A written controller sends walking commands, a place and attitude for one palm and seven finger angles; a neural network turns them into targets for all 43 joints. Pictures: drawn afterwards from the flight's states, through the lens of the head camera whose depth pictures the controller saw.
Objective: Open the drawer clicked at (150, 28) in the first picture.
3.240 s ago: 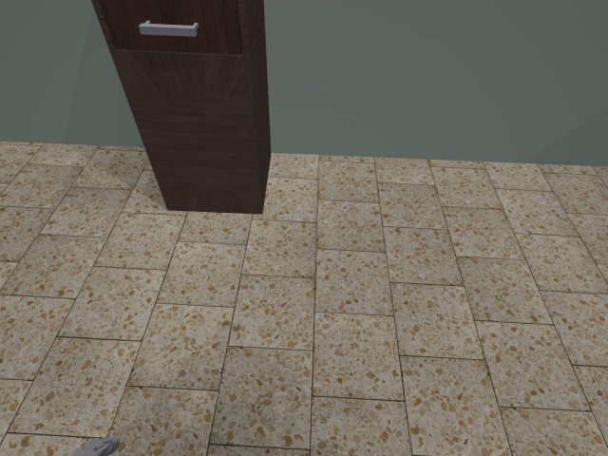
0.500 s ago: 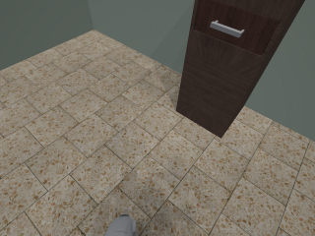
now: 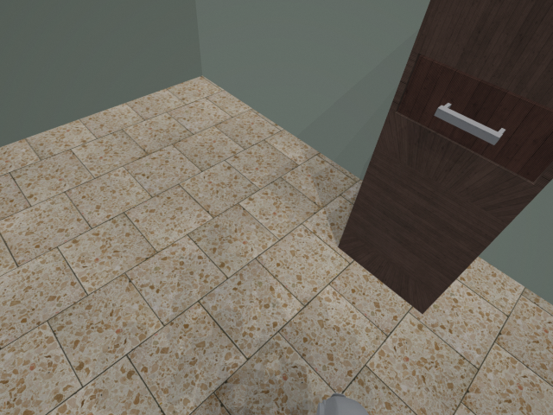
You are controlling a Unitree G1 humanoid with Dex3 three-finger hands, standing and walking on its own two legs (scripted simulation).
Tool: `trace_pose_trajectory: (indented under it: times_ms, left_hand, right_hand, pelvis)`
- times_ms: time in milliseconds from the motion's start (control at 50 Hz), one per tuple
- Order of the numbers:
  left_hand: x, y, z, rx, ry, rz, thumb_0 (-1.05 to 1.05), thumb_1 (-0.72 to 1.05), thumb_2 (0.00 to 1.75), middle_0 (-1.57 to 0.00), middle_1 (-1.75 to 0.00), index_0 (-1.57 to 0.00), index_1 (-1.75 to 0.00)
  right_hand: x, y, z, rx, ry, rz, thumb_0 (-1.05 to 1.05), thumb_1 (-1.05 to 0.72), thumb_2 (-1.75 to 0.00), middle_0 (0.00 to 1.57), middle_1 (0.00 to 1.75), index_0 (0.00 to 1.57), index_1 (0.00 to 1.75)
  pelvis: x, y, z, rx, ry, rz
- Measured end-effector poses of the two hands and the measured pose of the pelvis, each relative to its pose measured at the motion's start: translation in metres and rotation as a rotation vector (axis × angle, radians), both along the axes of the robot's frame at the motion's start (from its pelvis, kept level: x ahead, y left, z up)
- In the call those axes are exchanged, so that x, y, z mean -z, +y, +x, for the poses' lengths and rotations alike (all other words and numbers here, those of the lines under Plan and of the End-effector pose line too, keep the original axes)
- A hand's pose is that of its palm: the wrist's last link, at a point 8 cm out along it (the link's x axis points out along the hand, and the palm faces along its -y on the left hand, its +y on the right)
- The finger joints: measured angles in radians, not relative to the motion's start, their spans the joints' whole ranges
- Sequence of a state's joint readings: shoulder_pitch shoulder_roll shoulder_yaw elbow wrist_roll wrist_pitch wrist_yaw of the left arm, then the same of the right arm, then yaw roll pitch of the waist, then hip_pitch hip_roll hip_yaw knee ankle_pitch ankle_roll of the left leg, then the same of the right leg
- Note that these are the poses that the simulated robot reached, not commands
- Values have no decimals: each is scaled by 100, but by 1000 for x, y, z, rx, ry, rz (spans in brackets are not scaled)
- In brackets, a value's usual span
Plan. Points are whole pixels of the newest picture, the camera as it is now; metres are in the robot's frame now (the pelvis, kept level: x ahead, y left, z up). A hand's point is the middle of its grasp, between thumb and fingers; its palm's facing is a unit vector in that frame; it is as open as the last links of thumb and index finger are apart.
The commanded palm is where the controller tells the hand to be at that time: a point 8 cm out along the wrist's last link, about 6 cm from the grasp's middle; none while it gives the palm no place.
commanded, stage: turn to face it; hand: left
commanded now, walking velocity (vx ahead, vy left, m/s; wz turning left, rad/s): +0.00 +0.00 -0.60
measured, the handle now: (470, 121) +0.79 -0.43 +0.04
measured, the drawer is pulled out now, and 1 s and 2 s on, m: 0.00 0.00 0.00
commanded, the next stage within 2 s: take the last steps up to it in 1.00 s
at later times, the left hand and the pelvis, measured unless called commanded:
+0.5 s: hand (195, 387) +0.19 +0.14 -0.17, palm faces -0.22 -0.94 -0.25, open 7.3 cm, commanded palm none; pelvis +0.08 -0.03 -0.01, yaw -16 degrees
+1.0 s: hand (205, 342) +0.27 +0.14 -0.17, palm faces -0.51 -0.83 -0.24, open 7.4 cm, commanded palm none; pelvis +0.09 +0.00 -0.01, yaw -34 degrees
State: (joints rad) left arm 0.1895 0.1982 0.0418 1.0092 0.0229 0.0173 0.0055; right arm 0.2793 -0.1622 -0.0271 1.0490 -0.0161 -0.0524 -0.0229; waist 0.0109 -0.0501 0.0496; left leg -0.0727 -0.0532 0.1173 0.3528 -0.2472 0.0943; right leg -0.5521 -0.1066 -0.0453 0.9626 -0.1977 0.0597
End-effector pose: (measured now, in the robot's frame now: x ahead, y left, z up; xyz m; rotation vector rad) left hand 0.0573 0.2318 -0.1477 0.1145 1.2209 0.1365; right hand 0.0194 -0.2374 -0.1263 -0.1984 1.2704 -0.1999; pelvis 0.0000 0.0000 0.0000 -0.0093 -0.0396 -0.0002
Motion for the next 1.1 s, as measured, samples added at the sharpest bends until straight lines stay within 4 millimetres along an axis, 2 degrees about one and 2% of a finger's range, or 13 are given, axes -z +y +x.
trace_pose_trajectory:
  times_ms: [180,240,300,400,480,580,660,700,780,880,960,1100]
  left_hand:
    - [7,-42,86,154,32,11,0,91,90,-19,-30,-20,-30]
    - [9,-51,109,182,-5,38,0,91,90,-20,-30,-20,-30]
    - [2,-53,117,185,-9,61,0,91,90,-20,-30,-20,-30]
    - [-10,-50,125,226,28,91,0,91,90,-20,-30,-20,-30]
    - [-14,-43,138,260,29,95,0,91,90,-20,-30,-20,-30]
    - [-12,-28,159,293,9,89,0,91,90,-20,-30,-21,-30]
    - [0,-9,180,323,-1,80,0,91,90,-20,-30,-21,-30]
    - [3,-3,190,345,0,77,0,91,90,-20,-30,-20,-30]
    - [-2,2,208,408,6,76,0,91,90,-20,-30,-20,-30]
    - [-8,-6,221,478,19,80,0,91,90,-19,-30,-20,-29]
    - [-10,-29,229,547,27,87,0,91,90,-19,-30,-20,-29]
    - [-13,-96,239,687,-57,100,0,91,90,-19,-30,-20,-29]
  right_hand:
    - [33,-7,-28,184,147,63,0,-91,-90,20,30,20,30]
    - [44,-15,-29,227,184,84,0,-91,-90,20,30,20,30]
    - [42,-26,-12,238,169,80,0,-91,-90,20,30,20,30]
    - [29,-44,34,250,39,60,0,-91,-90,20,30,20,30]
    - [20,-52,66,256,-62,36,0,-91,-90,20,30,20,30]
    - [8,-50,94,266,-148,-6,0,-91,-90,20,30,19,30]
    - [0,-40,103,288,-204,-57,0,-91,-90,20,30,20,30]
    - [-5,-31,98,301,-210,-70,0,-91,-90,20,30,20,30]
    - [-12,-16,75,348,-182,-75,0,-91,-90,20,30,20,30]
    - [-9,0,37,436,-124,-54,0,-90,-90,20,30,20,30]
    - [2,10,-3,519,-60,-17,0,-90,-90,20,30,20,30]
    - [38,16,-88,669,65,70,0,-90,-90,20,30,20,30]
  pelvis:
    - [16,-24,51,121,-2,10]
    - [24,-36,60,147,-2,4]
    - [20,-41,65,175,-4,2]
    - [9,-42,72,225,13,21]
    - [6,-36,78,272,24,34]
    - [8,-20,85,330,33,32]
    - [15,-1,93,379,40,16]
    - [15,6,93,408,30,20]
    - [8,13,95,464,23,6]
    - [3,15,96,524,28,-1]
    - [4,10,91,567,33,5]
    - [18,-14,72,626,30,27]
